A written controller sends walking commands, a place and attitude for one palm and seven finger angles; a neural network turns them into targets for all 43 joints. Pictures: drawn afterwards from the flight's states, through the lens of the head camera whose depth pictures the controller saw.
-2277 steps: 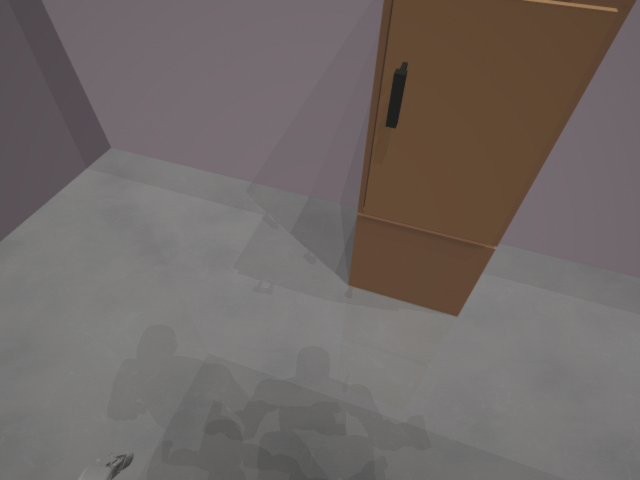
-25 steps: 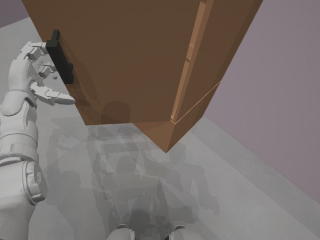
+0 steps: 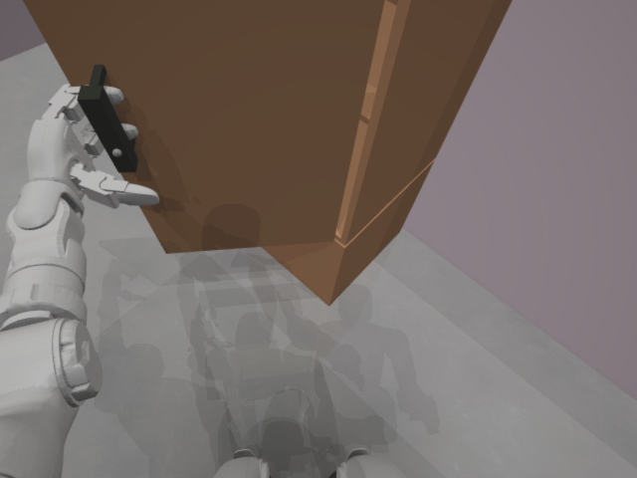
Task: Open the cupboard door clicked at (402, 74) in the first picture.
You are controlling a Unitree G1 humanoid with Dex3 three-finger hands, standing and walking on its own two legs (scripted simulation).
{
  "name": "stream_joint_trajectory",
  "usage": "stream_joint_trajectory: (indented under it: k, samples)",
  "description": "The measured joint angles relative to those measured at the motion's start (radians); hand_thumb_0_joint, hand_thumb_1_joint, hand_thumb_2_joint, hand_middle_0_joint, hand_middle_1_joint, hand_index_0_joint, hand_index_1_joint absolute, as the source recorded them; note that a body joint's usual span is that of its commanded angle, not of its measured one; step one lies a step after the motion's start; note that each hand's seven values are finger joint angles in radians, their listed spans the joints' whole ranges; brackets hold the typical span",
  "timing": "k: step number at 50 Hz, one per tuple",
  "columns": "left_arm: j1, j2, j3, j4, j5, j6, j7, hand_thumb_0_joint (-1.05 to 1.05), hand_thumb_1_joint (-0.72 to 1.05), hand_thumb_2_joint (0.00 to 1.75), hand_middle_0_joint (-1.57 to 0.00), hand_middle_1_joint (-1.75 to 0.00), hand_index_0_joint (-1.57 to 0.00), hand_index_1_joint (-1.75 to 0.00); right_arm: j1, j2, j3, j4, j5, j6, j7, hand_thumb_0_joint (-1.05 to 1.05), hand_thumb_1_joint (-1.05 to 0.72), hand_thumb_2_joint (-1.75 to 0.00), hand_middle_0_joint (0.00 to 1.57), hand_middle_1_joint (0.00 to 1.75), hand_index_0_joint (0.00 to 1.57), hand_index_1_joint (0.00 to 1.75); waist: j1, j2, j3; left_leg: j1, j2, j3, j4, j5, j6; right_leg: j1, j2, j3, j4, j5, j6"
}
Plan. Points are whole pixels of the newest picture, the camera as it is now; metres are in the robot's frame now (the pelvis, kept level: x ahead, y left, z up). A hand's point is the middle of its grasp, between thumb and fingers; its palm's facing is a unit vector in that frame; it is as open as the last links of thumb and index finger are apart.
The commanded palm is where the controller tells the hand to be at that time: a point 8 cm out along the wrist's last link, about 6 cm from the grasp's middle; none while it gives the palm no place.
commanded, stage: slide the fingers in behind the handle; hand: left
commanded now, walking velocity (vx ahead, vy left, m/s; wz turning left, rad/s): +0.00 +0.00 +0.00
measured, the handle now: (113, 120) +0.54 +0.23 +0.10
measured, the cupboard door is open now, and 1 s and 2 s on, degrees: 49 49 91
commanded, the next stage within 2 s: close the thumb around the handle in 0.10 s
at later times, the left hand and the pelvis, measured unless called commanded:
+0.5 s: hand (121, 150) +0.50 +0.21 +0.09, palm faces +0.04 -1.00 -0.02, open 11.4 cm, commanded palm +0.47 +0.26 +0.09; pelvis +0.00 +0.00 +0.00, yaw +0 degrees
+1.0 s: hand (124, 155) +0.48 +0.21 +0.10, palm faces +0.04 -1.00 -0.01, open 6.1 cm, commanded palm +0.46 +0.26 +0.09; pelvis +0.00 +0.00 +0.00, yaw +0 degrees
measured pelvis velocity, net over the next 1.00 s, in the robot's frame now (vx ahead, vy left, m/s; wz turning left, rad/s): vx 0.00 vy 0.00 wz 0.00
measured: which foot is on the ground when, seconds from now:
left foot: down 0.00-1.00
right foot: down 0.00-1.00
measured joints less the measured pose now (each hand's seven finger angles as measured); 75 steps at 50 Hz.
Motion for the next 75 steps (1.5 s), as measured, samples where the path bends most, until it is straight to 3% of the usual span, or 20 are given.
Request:
stream_joint_trajectory:
  k: [7,16,23,39,56,63,71,72,75]
  samples:
    - [-0.012,-0.012,-0.021,0.007,0.009,-0.005,0.009,-0.02,-0.50,0.30,-0.30,-1.20,-0.30,-1.20,-0.010,-0.001,-0.002,0.001,-0.002,-0.007,0.000,0.00,-0.90,-0.90,0.20,0.30,0.21,0.30,0.002,0.002,0.003,-0.008,-0.003,-0.006,0.003,0.001,-0.002,-0.006,-0.003,-0.006,0.004,-0.002,-0.002]
    - [-0.036,0.009,0.002,0.024,0.024,-0.007,0.015,-0.02,-0.45,0.32,-0.31,-1.21,-0.31,-1.20,-0.019,-0.004,0.000,-0.005,-0.003,-0.010,-0.006,0.00,-0.90,-0.90,0.20,0.30,0.21,0.30,-0.010,-0.004,0.007,-0.021,0.000,-0.006,0.007,0.000,-0.005,-0.021,0.001,-0.005,0.011,-0.004,-0.005]
    - [-0.018,0.018,0.003,0.016,0.007,0.003,-0.005,-0.02,-0.20,0.43,-0.32,-1.24,-0.32,-1.23,-0.005,-0.008,-0.002,-0.003,0.000,0.000,-0.006,0.00,-0.91,-0.90,0.20,0.30,0.21,0.30,-0.005,0.000,0.002,-0.012,0.003,-0.004,0.000,-0.003,-0.006,-0.013,0.004,-0.002,0.002,-0.004,-0.006]
    - [0.034,-0.015,-0.013,-0.030,-0.009,0.000,-0.005,0.00,0.62,0.78,-0.36,-1.31,-0.38,-1.32,-0.017,-0.001,-0.006,-0.005,0.002,0.008,-0.002,0.00,-0.90,-0.90,0.20,0.30,0.21,0.30,0.009,0.000,-0.007,0.020,-0.001,-0.005,-0.013,-0.003,-0.005,0.021,0.002,-0.002,-0.012,-0.005,-0.004]
    - [0.028,-0.038,-0.016,-0.030,-0.004,-0.010,0.025,0.00,0.70,0.82,-0.31,-1.32,-0.32,-1.33,-0.020,-0.002,-0.005,-0.008,0.000,0.000,-0.003,0.00,-0.91,-0.90,0.20,0.30,0.21,0.30,0.008,0.004,-0.003,0.012,-0.004,0.003,-0.006,0.004,-0.002,0.006,-0.002,0.005,0.003,-0.001,-0.001]
    - [0.146,-0.081,-0.026,-0.147,-0.036,-0.001,0.031,0.00,0.70,0.80,-0.31,-1.33,-0.31,-1.33,-0.001,0.001,-0.013,-0.015,0.009,0.011,0.005,0.00,-0.91,-0.90,0.20,0.30,0.21,0.30,0.025,0.007,-0.018,0.048,-0.002,0.018,-0.029,0.004,-0.002,0.033,0.000,0.021,-0.011,0.001,-0.001]
    - [0.409,-0.176,-0.084,-0.438,-0.102,0.045,0.028,0.00,0.69,0.76,-0.31,-1.33,-0.30,-1.32,-0.023,0.007,-0.020,-0.057,0.030,0.004,0.012,0.00,-0.91,-0.90,0.20,0.30,0.21,0.30,0.054,0.010,-0.032,0.139,-0.003,0.033,-0.079,0.007,-0.002,0.115,0.001,0.038,-0.052,0.005,-0.001]
    - [0.450,-0.198,-0.096,-0.493,-0.109,0.059,0.043,0.00,0.69,0.76,-0.31,-1.33,-0.30,-1.31,-0.029,0.010,-0.024,-0.062,0.030,-0.002,0.014,0.01,-0.91,-0.90,0.20,0.30,0.21,0.30,0.063,0.009,-0.035,0.150,-0.003,0.036,-0.086,0.008,-0.003,0.124,0.001,0.042,-0.058,0.006,0.000]
    - [0.587,-0.288,-0.151,-0.685,-0.109,0.097,0.162,0.00,0.69,0.75,-0.31,-1.32,-0.30,-1.29,-0.061,0.015,-0.033,-0.078,0.029,-0.028,0.027,0.01,-0.91,-0.90,0.20,0.30,0.20,0.30,0.084,0.016,-0.037,0.185,-0.007,0.041,-0.107,0.012,-0.004,0.155,-0.002,0.047,-0.073,0.008,0.001]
